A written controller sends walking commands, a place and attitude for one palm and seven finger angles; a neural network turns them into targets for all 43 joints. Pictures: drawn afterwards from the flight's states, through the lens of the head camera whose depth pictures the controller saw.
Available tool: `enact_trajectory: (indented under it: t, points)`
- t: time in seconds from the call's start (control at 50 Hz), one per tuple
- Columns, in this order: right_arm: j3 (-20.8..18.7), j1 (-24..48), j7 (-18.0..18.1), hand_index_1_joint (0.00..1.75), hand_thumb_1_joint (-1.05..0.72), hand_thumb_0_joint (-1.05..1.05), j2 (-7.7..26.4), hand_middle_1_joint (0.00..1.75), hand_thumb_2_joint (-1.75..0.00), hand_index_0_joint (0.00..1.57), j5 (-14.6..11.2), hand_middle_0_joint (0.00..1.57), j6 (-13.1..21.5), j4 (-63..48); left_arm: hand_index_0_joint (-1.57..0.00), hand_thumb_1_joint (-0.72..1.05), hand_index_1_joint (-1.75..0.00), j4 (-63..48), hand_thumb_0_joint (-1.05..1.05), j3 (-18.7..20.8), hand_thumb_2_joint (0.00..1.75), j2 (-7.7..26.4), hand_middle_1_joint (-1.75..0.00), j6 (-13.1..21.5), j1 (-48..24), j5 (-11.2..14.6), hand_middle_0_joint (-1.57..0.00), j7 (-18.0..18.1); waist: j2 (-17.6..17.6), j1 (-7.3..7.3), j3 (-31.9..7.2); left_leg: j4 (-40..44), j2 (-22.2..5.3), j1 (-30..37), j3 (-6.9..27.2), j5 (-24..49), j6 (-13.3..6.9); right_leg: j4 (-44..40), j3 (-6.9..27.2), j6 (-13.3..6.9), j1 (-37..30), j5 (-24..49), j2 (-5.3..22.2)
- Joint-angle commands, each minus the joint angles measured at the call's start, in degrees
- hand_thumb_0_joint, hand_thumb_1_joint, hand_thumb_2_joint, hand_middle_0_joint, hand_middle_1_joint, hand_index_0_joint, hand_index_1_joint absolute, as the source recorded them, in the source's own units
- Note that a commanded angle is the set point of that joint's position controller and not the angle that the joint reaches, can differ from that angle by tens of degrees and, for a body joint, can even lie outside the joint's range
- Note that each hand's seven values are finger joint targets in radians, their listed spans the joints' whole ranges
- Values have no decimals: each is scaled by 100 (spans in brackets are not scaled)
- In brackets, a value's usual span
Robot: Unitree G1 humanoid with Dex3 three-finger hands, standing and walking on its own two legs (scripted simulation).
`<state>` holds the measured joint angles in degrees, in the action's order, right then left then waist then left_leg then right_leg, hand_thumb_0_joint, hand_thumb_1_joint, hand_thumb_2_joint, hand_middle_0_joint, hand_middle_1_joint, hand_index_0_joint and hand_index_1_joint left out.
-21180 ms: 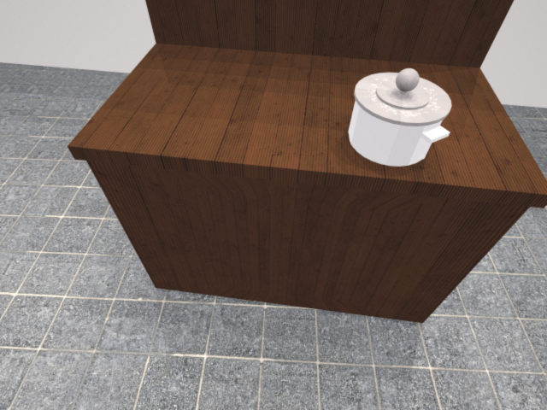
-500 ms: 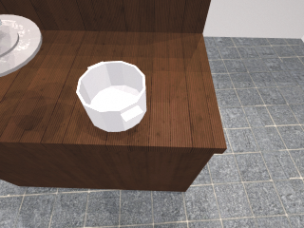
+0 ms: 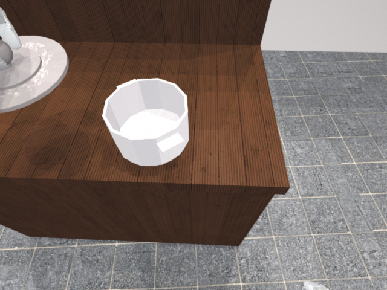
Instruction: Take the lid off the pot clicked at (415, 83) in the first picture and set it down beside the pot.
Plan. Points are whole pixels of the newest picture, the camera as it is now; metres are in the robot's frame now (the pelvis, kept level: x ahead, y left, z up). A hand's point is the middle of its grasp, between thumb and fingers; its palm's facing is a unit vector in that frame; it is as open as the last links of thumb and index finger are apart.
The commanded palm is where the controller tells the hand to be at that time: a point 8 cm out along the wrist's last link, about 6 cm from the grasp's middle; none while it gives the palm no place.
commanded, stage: lower the lid onto the table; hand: left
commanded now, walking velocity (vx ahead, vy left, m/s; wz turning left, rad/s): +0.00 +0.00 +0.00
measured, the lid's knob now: out of the picture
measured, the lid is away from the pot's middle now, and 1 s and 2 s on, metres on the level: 0.23 0.23 0.23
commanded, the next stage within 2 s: none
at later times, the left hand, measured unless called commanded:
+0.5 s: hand (2, 66) +0.45 +0.32 +0.22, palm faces -0.32 -0.20 -0.93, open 7.4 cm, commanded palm +0.46 +0.33 +0.30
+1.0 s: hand (15, 82) +0.45 +0.33 +0.18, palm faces -0.38 -0.20 -0.90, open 7.4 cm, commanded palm +0.47 +0.33 +0.27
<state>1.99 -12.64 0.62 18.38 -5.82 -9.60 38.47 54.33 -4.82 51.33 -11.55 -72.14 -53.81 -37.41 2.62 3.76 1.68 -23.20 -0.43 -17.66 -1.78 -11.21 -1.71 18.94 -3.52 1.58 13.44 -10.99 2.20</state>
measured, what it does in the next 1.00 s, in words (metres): stands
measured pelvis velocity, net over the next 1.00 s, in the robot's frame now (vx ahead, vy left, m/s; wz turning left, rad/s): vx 0.00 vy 0.00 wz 0.00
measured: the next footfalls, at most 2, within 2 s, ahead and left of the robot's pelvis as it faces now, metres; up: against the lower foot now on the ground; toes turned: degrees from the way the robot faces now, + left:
none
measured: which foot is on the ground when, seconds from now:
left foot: down 0.00-1.00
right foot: down 0.00-1.00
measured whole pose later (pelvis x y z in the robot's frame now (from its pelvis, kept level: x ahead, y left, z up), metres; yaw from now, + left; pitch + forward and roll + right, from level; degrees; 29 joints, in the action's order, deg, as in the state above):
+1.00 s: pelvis +0.00 +0.00 +0.00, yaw +0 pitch +7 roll -1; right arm 1.3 -14.3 0.8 18.0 -5.4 -8.9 40.2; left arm 59.7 -4.8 49.6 -4.6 -66.9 -52.9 -34.2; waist 1.7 4.9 1.3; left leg -25.7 -0.8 -20.1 -1.6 -12.5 -1.7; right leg 20.1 -3.5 1.6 15.3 -11.6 1.8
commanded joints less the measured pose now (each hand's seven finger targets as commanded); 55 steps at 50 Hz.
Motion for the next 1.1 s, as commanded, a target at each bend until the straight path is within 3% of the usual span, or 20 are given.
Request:
enact_trajectory:
  t: [0.0, 0.1, 0.12, 0.18, 0.24, 0.28, 0.32, 0.4, 0.42, 0.5, 0.52, 0.56, 0.64, 0.7, 0.72, 0.78, 0.8, 0.86, 0.94, 1.08]
  points:
    - [-365, -250, 91, 30, -90, 0, 959, 30, -90, 20, -9, 20, 198, -370, -85, 71, -107, -1057, 0, 365, 88, 1846, -106, 113, -3419, -57, -86, 412, 469, 18, -2577, -119, 258, 1641, 178, 2167, -301, -10, -55, -323, -336, 1538, -418]
    - [-386, -270, 103, 30, -90, 0, 965, 30, -90, 20, 12, 20, 287, -339, -85, 71, -107, -1483, 0, 210, 88, 1658, -106, 178, -3690, -19, -86, 479, 850, 33, -2791, -133, 221, 1960, 259, 2288, -268, -53, -50, -355, -211, 1337, -455]
    - [-382, -386, 117, 30, -90, 0, 937, 30, -90, 20, 24, 20, 276, -316, -85, 71, -107, -1535, 0, 209, 88, 1582, -106, 176, -3645, -67, -86, 496, 778, 84, -2887, -135, 169, 2122, 243, 2374, -287, -18, -25, -325, -231, 1314, -500]
    - [-335, -426, 129, 30, -90, 0, 931, 30, -90, 20, 23, 20, 274, -290, -85, 71, -107, -802, 0, 327, 88, 1629, -106, 256, -3038, -84, -86, 516, 452, 79, -2379, -102, 238, 1571, 171, 1878, -308, -57, -38, -331, -267, 1318, -483]
    - [-359, -403, 109, 30, -90, 0, 951, 30, -90, 20, 14, 20, 236, -308, -85, 71, -107, -910, 0, 429, 88, 1790, -106, 344, -3097, -84, -86, 512, 396, 50, -2449, -108, 256, 1456, 136, 1790, -319, 3, -9, -322, -396, 1428, -457]
    - [-354, -391, 124, 30, -90, 0, 933, 30, -90, 20, 16, 20, 232, -271, -85, 71, -107, -858, 0, 157, 88, 1483, -106, 365, -3207, -53, -86, 503, 433, 118, -2379, -78, 236, 1486, 138, 1729, -311, -40, -25, -318, -308, 1363, -457]
    - [-379, -488, 118, 30, -90, 0, 982, 30, -90, 20, 4, 20, 229, -223, -85, 71, -107, -816, 0, 188, 88, 1572, -106, 343, -3233, -31, -86, 486, 347, 146, -2345, -48, 198, 1517, 125, 1616, -307, -45, -22, -299, -289, 1234, -480]
    - [-400, -412, 118, 30, -90, 0, 1054, 30, -90, 20, 36, 20, 337, -198, -85, 71, -107, -1034, 0, 564, 88, 2117, -106, 479, -3514, -9, -86, 558, 703, 13, -2771, -180, 268, 1644, 230, 2160, -296, 28, -34, -364, -353, 1577, -436]
    - [-399, -536, 129, 30, -90, 0, 963, 30, -90, 20, 33, 20, 296, -210, -85, 71, -107, -1024, 0, 292, 88, 1688, -106, 476, -3409, -44, -86, 547, 675, 146, -2759, -161, 198, 1831, 173, 2083, -310, 30, -6, -304, -273, 1375, -510]
    - [-420, -469, 92, 30, -90, 0, 1073, 30, -90, 20, 35, 20, 352, -182, -85, 71, -107, -943, 0, 649, 88, 2144, -106, 558, -3253, 20, -86, 585, 750, -13, -2808, -256, 255, 1685, 268, 2483, -276, 73, -44, -361, -316, 1686, -450]
    - [-433, -589, 83, 30, -90, 0, 998, 30, -90, 20, 48, 20, 293, -221, -85, 71, -107, -1077, 0, 616, 88, 1970, -106, 562, -3086, -52, -86, 590, 674, 71, -2956, -275, 190, 1884, 189, 2479, -307, 126, 16, -299, -347, 1618, -509]
    - [-422, -557, 70, 30, -90, 0, 1006, 30, -90, 20, 34, 20, 251, -257, -85, 71, -107, -974, 0, 812, 88, 2128, -106, 643, -2795, -42, -86, 626, 563, 29, -2803, -325, 220, 1653, 196, 2502, -323, 119, 26, -303, -431, 1815, -478]
    - [-424, -586, 49, 30, -90, 0, 998, 30, -90, 20, -8, 20, 171, -239, -85, 71, -107, -687, 0, 464, 88, 1737, -106, 607, -2660, 32, -86, 582, 418, 136, -2388, -279, 202, 1472, 159, 2225, -310, 64, -30, -279, -229, 1631, -507]
    - [-458, -466, 39, 30, -90, 0, 1038, 30, -90, 20, 31, 20, 240, -269, -85, 71, -107, -1279, 0, 575, 88, 1959, -106, 643, -3060, 50, -86, 615, 842, 50, -2969, -387, 213, 1904, 263, 2906, -296, 120, -25, -327, -214, 1852, -479]
    - [-464, -576, 51, 30, -90, 0, 993, 30, -90, 20, 34, 20, 222, -246, -85, 71, -107, -1407, 0, 473, 88, 1766, -106, 632, -3091, 20, -86, 630, 864, 159, -3070, -403, 148, 2143, 256, 3000, -306, 125, 13, -280, -164, 1782, -525]
    - [-455, -570, 71, 30, -90, 0, 988, 30, -90, 20, 46, 20, 234, -235, -85, 71, -107, -1242, 0, 550, 88, 1721, -106, 654, -2843, 53, -86, 649, 705, 147, -2859, -406, 171, 1996, 259, 2837, -315, 78, -22, -279, -101, 1726, -533]
    - [-469, -558, 55, 30, -90, 0, 1043, 30, -90, 20, 29, 20, 264, -202, -85, 71, -107, -1008, 0, 721, 88, 1946, -106, 659, -2678, 104, -86, 639, 673, 78, -2788, -410, 202, 1858, 286, 2935, -294, 90, -53, -306, -119, 1795, -515]
    - [-422, -594, 77, 30, -90, 0, 996, 30, -90, 20, 13, 20, 171, -194, -85, 71, -107, -556, 0, 621, 88, 1784, -106, 717, -2420, 78, -86, 656, 318, 159, -2507, -352, 222, 1490, 173, 2297, -317, 113, -42, -273, -177, 1656, -514]
    - [-443, -556, 92, 30, -90, 0, 982, 30, -90, 20, 36, 20, 187, -187, -85, 71, -107, -1100, 0, 415, 88, 1666, -106, 778, -3033, 45, -86, 714, 799, 194, -2854, -406, 170, 1918, 244, 2678, -293, 108, -28, -295, -34, 1628, -521]
    - [-421, -611, 139, 30, -90, 0, 990, 30, -90, 20, 45, 20, 234, -116, -85, 71, -107, -651, 0, 480, 88, 1672, -106, 870, -2793, 51, -86, 778, 600, 213, -2749, -381, 204, 1683, 222, 2328, -287, 116, -32, -294, -35, 1545, -526]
